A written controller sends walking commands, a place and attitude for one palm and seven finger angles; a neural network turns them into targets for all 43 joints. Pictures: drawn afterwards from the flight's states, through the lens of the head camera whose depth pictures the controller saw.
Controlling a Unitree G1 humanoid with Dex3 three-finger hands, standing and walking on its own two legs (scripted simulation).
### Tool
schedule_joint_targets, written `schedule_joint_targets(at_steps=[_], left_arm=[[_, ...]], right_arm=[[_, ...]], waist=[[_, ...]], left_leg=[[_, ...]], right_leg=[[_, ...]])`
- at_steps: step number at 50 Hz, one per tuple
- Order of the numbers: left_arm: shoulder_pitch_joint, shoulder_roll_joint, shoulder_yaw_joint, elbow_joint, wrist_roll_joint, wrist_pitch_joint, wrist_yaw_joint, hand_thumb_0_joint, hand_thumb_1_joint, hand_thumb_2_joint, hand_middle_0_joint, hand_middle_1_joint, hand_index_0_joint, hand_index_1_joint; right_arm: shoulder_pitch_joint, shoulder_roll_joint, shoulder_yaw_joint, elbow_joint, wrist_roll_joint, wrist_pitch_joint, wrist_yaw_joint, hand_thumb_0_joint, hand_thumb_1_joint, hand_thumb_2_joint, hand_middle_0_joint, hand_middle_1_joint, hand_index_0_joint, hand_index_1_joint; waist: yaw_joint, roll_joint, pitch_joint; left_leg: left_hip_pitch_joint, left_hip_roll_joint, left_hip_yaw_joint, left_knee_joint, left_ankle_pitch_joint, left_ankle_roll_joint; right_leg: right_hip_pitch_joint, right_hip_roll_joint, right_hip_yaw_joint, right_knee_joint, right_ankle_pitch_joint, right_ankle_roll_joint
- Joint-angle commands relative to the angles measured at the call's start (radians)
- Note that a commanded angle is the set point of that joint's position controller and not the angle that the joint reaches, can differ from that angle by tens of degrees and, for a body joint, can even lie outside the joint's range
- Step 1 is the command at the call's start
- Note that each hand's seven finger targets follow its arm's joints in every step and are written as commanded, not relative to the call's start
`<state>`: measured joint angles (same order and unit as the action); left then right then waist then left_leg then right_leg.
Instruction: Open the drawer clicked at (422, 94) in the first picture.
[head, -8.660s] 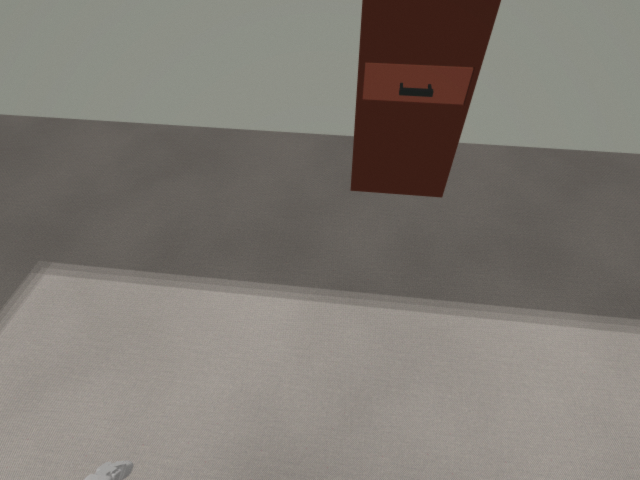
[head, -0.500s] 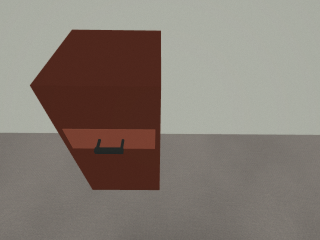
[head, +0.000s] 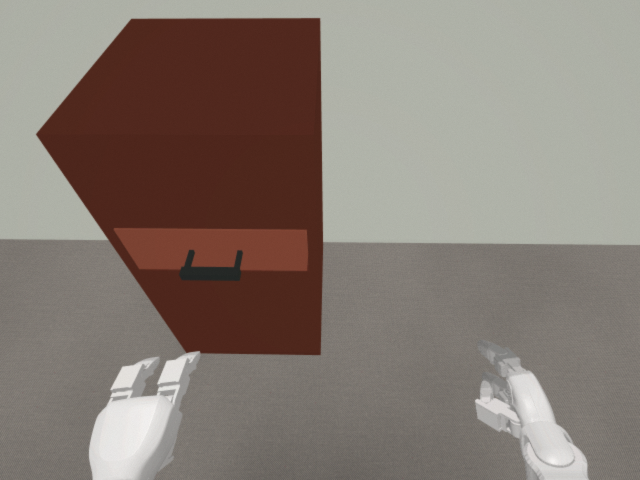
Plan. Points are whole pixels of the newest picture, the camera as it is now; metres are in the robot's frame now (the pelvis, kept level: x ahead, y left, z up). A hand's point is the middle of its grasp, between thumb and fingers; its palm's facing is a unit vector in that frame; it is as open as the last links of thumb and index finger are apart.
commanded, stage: raise the hand with hooked fingers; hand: left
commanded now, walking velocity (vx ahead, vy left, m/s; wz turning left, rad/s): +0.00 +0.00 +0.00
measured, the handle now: (212, 264) +0.52 +0.30 -0.19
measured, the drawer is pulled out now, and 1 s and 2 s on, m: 0.00 0.00 0.00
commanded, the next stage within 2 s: move the hooked fingers above the handle in 1.48 s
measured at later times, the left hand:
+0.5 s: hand (147, 359) +0.23 +0.24 +0.03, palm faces -0.01 -0.09 -1.00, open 11.6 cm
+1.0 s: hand (126, 281) +0.30 +0.27 +0.10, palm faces +0.06 -0.07 -1.00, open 13.8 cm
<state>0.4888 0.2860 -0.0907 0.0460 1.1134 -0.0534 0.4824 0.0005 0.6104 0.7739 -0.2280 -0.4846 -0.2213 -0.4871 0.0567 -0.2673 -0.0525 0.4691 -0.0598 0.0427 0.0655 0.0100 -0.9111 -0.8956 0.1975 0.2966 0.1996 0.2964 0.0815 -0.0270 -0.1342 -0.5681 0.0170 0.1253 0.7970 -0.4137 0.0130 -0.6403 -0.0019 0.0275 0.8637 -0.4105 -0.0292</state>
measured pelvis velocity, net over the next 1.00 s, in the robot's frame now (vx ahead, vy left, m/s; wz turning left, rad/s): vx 0.02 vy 0.02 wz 0.05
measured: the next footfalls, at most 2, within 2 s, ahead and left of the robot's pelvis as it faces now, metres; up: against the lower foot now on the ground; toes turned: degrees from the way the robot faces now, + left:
none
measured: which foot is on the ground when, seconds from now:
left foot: down 0.00-1.00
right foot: down 0.00-1.00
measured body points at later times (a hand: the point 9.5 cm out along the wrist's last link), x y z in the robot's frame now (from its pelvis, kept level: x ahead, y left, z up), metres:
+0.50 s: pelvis +0.02 -0.01 +0.01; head +0.07 -0.04 +0.46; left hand +0.23 +0.24 +0.08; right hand +0.20 -0.23 -0.11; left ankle -0.01 +0.12 -0.70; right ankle +0.01 -0.10 -0.70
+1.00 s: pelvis +0.02 +0.02 +0.03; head +0.03 -0.02 +0.48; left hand +0.29 +0.27 +0.15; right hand +0.24 -0.17 -0.07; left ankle -0.01 +0.12 -0.70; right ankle +0.01 -0.10 -0.70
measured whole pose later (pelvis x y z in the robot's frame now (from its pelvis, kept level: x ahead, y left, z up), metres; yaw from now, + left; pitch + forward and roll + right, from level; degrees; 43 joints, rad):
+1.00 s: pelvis +0.02 +0.02 +0.03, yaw +3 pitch +3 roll +0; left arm -0.04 0.42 -0.09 0.08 0.98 0.11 0.15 0.00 -0.47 0.31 -0.32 -1.18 -0.31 -1.18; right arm 0.10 -0.22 0.01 0.59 0.00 0.11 -0.01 0.01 -0.91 -0.90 0.20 0.30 0.20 0.30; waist 0.09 0.07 -0.04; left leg -0.28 -0.02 0.04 0.54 -0.31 0.03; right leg -0.31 -0.02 -0.03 0.57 -0.31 -0.01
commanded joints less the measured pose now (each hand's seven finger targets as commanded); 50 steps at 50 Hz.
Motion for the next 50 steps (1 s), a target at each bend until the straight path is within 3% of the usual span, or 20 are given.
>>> schedule_joint_targets(at_steps=[1,2,4,5,7,8,9,11,16,21,27,31,36,40,50], left_arm=[[-0.236,0.226,0.186,-0.316,0.032,-0.002,0.112,0.000,0.387,0.680,-0.237,-0.630,-0.237,-0.630],[-0.335,0.243,0.184,-0.360,0.023,-0.004,0.115,0.000,0.363,0.670,-0.238,-0.645,-0.238,-0.645],[-0.323,0.218,0.153,-0.311,-0.009,-0.001,0.096,0.000,0.317,0.650,-0.242,-0.675,-0.242,-0.675],[-0.319,0.212,0.139,-0.305,-0.026,0.005,0.077,0.000,0.293,0.640,-0.243,-0.690,-0.243,-0.690],[-0.333,0.197,0.112,-0.284,-0.054,0.036,0.033,0.000,0.247,0.620,-0.247,-0.720,-0.247,-0.720],[-0.315,0.195,0.099,-0.262,-0.066,0.054,0.004,0.000,0.223,0.610,-0.248,-0.735,-0.248,-0.735],[-0.262,0.208,0.114,-0.239,-0.075,0.072,-0.025,0.000,0.200,0.600,-0.250,-0.750,-0.250,-0.750],[-0.213,0.227,0.123,-0.222,-0.097,0.096,-0.082,0.000,0.153,0.580,-0.253,-0.780,-0.253,-0.780],[-0.152,0.269,0.191,-0.212,-0.113,0.059,-0.141,0.000,0.037,0.530,-0.262,-0.855,-0.262,-0.855],[-0.218,0.277,0.231,-0.273,-0.107,0.004,-0.094,0.000,-0.080,0.480,-0.270,-0.930,-0.270,-0.930],[-0.365,0.270,0.204,-0.262,-0.110,0.039,-0.058,0.000,-0.220,0.420,-0.280,-1.020,-0.280,-1.020],[-0.437,0.265,0.156,-0.262,-0.116,0.088,-0.100,0.000,-0.313,0.380,-0.287,-1.080,-0.287,-1.080],[-0.497,0.282,0.145,-0.242,-0.112,0.137,-0.171,0.000,-0.430,0.330,-0.295,-1.155,-0.295,-1.155],[-0.591,0.289,0.132,-0.194,-0.114,0.163,-0.224,0.000,-0.500,0.300,-0.300,-1.200,-0.300,-1.200],[-0.843,0.326,0.107,-0.167,-0.123,0.134,-0.327,0.000,-0.500,0.300,-0.300,-1.200,-0.300,-1.200]], right_arm=[[-0.051,-0.060,-0.028,-0.129,-0.012,-0.003,-0.015,0.000,-0.900,-0.900,0.200,0.300,0.200,0.300],[-0.053,-0.057,-0.023,-0.115,-0.019,0.001,-0.026,0.000,-0.900,-0.900,0.200,0.300,0.200,0.300],[-0.051,-0.063,-0.019,-0.106,-0.015,-0.009,-0.035,0.000,-0.900,-0.900,0.200,0.300,0.200,0.300],[-0.057,-0.064,-0.015,-0.106,-0.012,-0.009,-0.040,0.000,-0.900,-0.900,0.200,0.300,0.200,0.300],[-0.070,-0.061,-0.004,-0.096,-0.011,-0.004,-0.050,0.000,-0.900,-0.900,0.200,0.300,0.200,0.300],[-0.065,-0.060,-0.001,-0.090,-0.008,-0.004,-0.053,0.000,-0.900,-0.900,0.200,0.300,0.200,0.300],[-0.066,-0.057,0.004,-0.092,-0.003,0.001,-0.060,0.000,-0.900,-0.900,0.200,0.300,0.200,0.300],[-0.071,-0.053,0.016,-0.090,0.005,0.002,-0.070,0.000,-0.900,-0.900,0.200,0.300,0.200,0.300],[-0.059,-0.047,0.027,-0.064,0.007,-0.011,-0.077,0.000,-0.900,-0.900,0.200,0.300,0.200,0.300],[-0.038,-0.053,-0.001,-0.052,0.001,-0.018,-0.071,0.000,-0.900,-0.900,0.200,0.300,0.200,0.300],[-0.032,-0.068,-0.023,-0.035,0.018,-0.017,-0.074,0.000,-0.900,-0.900,0.200,0.300,0.200,0.300],[-0.041,-0.078,-0.025,-0.028,0.031,-0.014,-0.079,0.000,-0.900,-0.900,0.200,0.300,0.200,0.300],[-0.048,-0.075,-0.015,-0.025,0.043,-0.001,-0.081,0.000,-0.900,-0.900,0.200,0.300,0.200,0.300],[-0.049,-0.071,0.002,-0.025,0.053,0.012,-0.083,0.000,-0.900,-0.900,0.200,0.300,0.200,0.300],[-0.043,-0.068,0.018,-0.014,0.061,0.022,-0.087,0.000,-0.900,-0.900,0.200,0.300,0.200,0.300]], waist=[[-0.014,0.084,-0.231],[-0.039,0.092,-0.236],[-0.067,0.088,-0.219],[-0.068,0.106,-0.209],[-0.076,0.065,-0.194],[-0.073,0.032,-0.185],[-0.051,0.021,-0.187],[-0.030,-0.044,-0.180],[0.005,-0.053,-0.148],[-0.001,-0.011,-0.189],[-0.020,0.018,-0.208],[-0.016,0.045,-0.202],[-0.001,0.044,-0.163],[-0.004,0.034,-0.096],[-0.016,0.079,-0.118]], left_leg=[[0.149,-0.059,-0.129,0.033,0.243,0.013],[0.145,-0.061,-0.142,0.055,0.234,0.017],[0.153,-0.061,-0.134,0.072,0.220,0.023],[0.143,-0.062,-0.125,0.065,0.222,0.026],[0.120,-0.063,-0.124,0.044,0.235,0.030],[0.112,-0.063,-0.116,0.028,0.242,0.031],[0.096,-0.061,-0.112,-0.004,0.255,0.030],[0.072,-0.064,-0.105,-0.046,0.272,0.027],[0.077,-0.062,-0.102,-0.120,0.312,0.019],[0.117,-0.066,-0.105,-0.131,0.335,0.022],[0.173,-0.065,-0.103,-0.148,0.344,0.023],[0.245,-0.052,-0.101,-0.183,0.397,0.025],[0.299,-0.039,-0.108,-0.236,0.465,0.019],[0.312,-0.036,-0.111,-0.283,0.440,0.015],[0.397,-0.036,-0.121,-0.331,0.468,0.010]], right_leg=[[-0.005,0.019,0.144,-0.112,0.175,-0.055],[-0.019,0.018,0.144,-0.104,0.176,-0.049],[-0.038,0.015,0.126,-0.115,0.181,-0.039],[-0.004,0.016,0.108,-0.122,0.209,-0.035],[0.062,0.020,0.093,-0.138,0.266,-0.026],[0.106,0.015,0.088,-0.153,0.306,-0.019],[0.182,0.015,0.070,-0.162,0.348,-0.015],[0.288,0.006,0.088,-0.189,0.444,-0.003],[0.392,-0.007,0.091,-0.210,0.568,0.003],[0.390,-0.008,0.072,-0.213,0.552,-0.004],[0.351,0.002,0.031,-0.221,0.458,-0.008],[0.355,0.004,-0.005,-0.242,0.449,-0.011],[0.385,0.011,-0.028,-0.270,0.440,-0.014],[0.393,0.017,-0.041,-0.308,0.395,-0.016],[0.433,0.020,-0.052,-0.368,0.379,-0.020]])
